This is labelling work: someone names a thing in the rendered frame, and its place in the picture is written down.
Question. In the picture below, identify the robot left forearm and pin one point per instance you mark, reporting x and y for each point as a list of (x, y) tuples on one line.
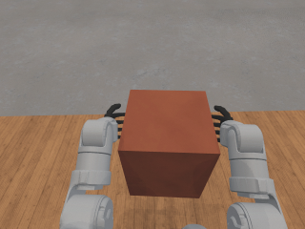
[(92, 170)]

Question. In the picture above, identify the robot left upper arm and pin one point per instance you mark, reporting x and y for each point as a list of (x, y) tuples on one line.
[(86, 211)]

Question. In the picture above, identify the robot right forearm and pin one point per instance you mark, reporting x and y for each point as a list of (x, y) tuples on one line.
[(249, 169)]

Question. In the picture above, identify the right robot hand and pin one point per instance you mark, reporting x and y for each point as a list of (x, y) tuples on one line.
[(226, 117)]

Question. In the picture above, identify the carton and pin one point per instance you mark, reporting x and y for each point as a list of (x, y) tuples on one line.
[(168, 146)]

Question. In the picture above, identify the robot right upper arm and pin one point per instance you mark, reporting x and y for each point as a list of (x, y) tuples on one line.
[(254, 215)]

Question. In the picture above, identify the left robot hand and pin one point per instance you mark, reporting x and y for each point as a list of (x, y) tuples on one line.
[(109, 113)]

